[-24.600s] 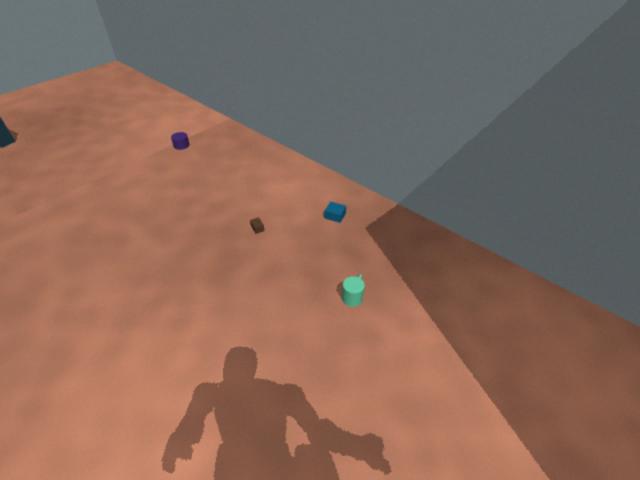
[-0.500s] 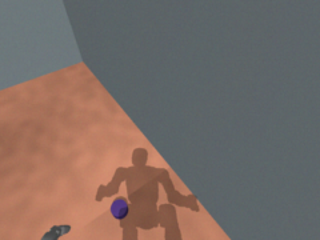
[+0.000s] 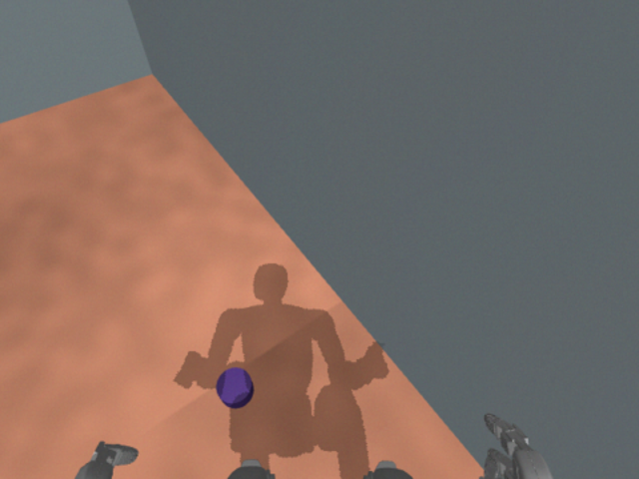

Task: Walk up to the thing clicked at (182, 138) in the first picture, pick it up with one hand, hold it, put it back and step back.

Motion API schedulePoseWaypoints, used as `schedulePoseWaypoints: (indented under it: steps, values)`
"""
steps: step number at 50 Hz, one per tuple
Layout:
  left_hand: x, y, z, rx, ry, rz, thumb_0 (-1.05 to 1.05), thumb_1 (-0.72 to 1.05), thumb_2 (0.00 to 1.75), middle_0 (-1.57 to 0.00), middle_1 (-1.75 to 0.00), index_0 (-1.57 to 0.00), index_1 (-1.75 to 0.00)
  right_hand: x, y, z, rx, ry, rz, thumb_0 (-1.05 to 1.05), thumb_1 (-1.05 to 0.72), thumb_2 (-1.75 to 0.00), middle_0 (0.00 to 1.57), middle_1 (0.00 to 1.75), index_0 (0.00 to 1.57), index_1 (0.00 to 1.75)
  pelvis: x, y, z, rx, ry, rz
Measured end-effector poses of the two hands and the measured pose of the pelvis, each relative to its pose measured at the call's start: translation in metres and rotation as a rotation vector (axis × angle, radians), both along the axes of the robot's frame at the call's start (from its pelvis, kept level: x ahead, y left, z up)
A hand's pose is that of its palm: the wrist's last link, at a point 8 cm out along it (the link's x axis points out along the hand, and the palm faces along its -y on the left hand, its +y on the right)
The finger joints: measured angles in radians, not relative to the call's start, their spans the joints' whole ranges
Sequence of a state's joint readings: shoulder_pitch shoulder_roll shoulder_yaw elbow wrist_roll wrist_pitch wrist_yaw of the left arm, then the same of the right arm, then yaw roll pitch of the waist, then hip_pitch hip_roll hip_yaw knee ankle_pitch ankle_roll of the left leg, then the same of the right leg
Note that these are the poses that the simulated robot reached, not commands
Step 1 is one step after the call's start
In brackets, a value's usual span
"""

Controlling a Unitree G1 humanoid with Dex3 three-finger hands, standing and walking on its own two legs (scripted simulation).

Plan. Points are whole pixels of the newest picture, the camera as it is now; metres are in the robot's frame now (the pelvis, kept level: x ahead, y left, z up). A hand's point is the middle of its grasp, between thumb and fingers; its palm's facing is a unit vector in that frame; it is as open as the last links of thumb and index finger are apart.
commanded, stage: rise first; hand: left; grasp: from above
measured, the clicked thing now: (235, 388) +0.42 +0.21 -0.66
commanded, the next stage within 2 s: none
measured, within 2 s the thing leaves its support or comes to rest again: neither
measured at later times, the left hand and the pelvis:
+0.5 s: hand (169, 451) +0.23 +0.27 -0.33, palm faces -0.45 -0.45 -0.77, open 14.1 cm; pelvis -0.05 -0.01 -0.18, yaw -1 degrees
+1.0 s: hand (190, 414) +0.31 +0.27 -0.46, palm faces -0.48 -0.11 -0.87, open 14.2 cm; pelvis -0.09 +0.00 -0.30, yaw -3 degrees
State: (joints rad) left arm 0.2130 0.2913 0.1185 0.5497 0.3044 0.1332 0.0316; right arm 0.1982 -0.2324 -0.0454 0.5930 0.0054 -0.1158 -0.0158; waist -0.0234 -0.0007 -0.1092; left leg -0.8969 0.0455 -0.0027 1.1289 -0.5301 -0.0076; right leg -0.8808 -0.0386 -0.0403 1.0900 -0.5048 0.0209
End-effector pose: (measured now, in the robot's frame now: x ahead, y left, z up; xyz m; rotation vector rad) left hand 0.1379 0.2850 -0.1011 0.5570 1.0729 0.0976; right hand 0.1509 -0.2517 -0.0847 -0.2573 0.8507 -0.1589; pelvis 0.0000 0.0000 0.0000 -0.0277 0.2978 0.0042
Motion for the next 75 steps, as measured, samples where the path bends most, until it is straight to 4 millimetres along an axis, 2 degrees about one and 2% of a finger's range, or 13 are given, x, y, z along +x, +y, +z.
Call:
schedulePoseWaypoints:
  steps: [4,8,12,17,22,28,32,35,43,49,57,75]
  values:
    - [-0.002,0.001,-0.011,0.027,0.008,-0.036,-0.01,-0.55,1.00,-0.07,-1.06,-0.07,-1.06,0.012,0.005,-0.010,0.003,-0.042,0.029,0.01,-0.90,-0.89,0.20,0.30,0.20,0.30,-0.003,0.001,-0.014,-0.005,0.035,0.004]
    - [0.004,0.005,-0.035,0.078,0.014,-0.100,-0.01,-0.54,0.99,-0.06,-1.07,-0.07,-1.07,0.021,0.008,-0.029,0.001,-0.077,0.064,0.01,-0.89,-0.89,0.20,0.30,0.20,0.30,-0.009,0.000,-0.036,-0.007,0.085,0.006]
    - [0.022,0.007,-0.069,0.141,-0.009,-0.201,-0.01,-0.53,0.98,-0.06,-1.07,-0.06,-1.07,0.025,0.005,-0.061,-0.007,-0.088,0.091,0.01,-0.87,-0.89,0.20,0.30,0.20,0.30,-0.017,-0.001,-0.068,-0.005,0.147,0.006]
    - [0.053,0.004,-0.113,0.221,-0.080,-0.344,-0.01,-0.51,0.98,-0.05,-1.07,-0.06,-1.07,0.018,-0.004,-0.114,-0.017,-0.051,0.096,0.01,-0.86,-0.88,0.20,0.30,0.20,0.30,-0.029,-0.002,-0.113,-0.005,0.215,0.002]
    - [0.083,0.001,-0.155,0.310,-0.129,-0.465,-0.01,-0.53,1.00,-0.06,-1.07,-0.06,-1.07,-0.003,-0.014,-0.174,-0.016,0.028,0.083,0.01,-0.86,-0.88,0.20,0.30,0.20,0.30,-0.043,-0.004,-0.158,-0.007,0.270,-0.002]
    - [0.112,-0.002,-0.202,0.400,-0.164,-0.581,-0.01,-0.53,1.03,-0.06,-1.05,-0.06,-1.06,-0.044,-0.021,-0.240,-0.005,0.158,0.057,0.01,-0.87,-0.89,0.20,0.30,0.20,0.30,-0.061,-0.006,-0.206,-0.010,0.303,-0.010]
    - [0.130,-0.004,-0.226,0.448,-0.194,-0.653,-0.01,-0.53,1.04,-0.07,-1.05,-0.06,-1.05,-0.077,-0.023,-0.274,-0.004,0.245,0.034,0.01,-0.87,-0.89,0.20,0.30,0.20,0.30,-0.071,-0.007,-0.233,-0.015,0.306,-0.015]
    - [0.141,-0.005,-0.241,0.471,-0.208,-0.695,-0.01,-0.53,1.04,-0.07,-1.05,-0.07,-1.06,-0.100,-0.024,-0.291,-0.006,0.301,0.012,0.01,-0.87,-0.89,0.20,0.30,0.20,0.30,-0.078,-0.006,-0.249,-0.021,0.301,-0.019]
    - [0.163,-0.007,-0.276,0.521,-0.224,-0.816,-0.01,-0.54,1.05,-0.07,-1.05,-0.07,-1.05,-0.152,-0.027,-0.315,-0.029,0.424,-0.049,0.01,-0.89,-0.89,0.20,0.30,0.20,0.29,-0.087,-0.002,-0.280,-0.039,0.292,-0.026]
    - [0.180,-0.009,-0.294,0.558,-0.253,-0.883,-0.01,-0.56,1.06,-0.07,-1.02,-0.07,-1.03,-0.170,-0.028,-0.322,-0.053,0.480,-0.059,0.01,-0.90,-0.89,0.20,0.30,0.20,0.29,-0.087,0.001,-0.296,-0.051,0.294,-0.029]
    - [0.198,-0.011,-0.316,0.597,-0.262,-0.941,-0.01,-0.56,1.06,-0.07,-0.99,-0.07,-1.00,-0.174,-0.030,-0.335,-0.069,0.500,-0.046,0.01,-0.90,-0.90,0.20,0.30,0.20,0.29,-0.086,0.003,-0.316,-0.059,0.295,-0.032]
    - [0.220,-0.020,-0.355,0.624,-0.277,-0.968,0.00,-0.55,1.03,-0.07,-1.00,-0.07,-1.00,-0.168,-0.025,-0.367,-0.057,0.531,0.003,0.00,-0.90,-0.90,0.20,0.30,0.20,0.29,-0.081,0.001,-0.344,-0.060,0.303,-0.040]
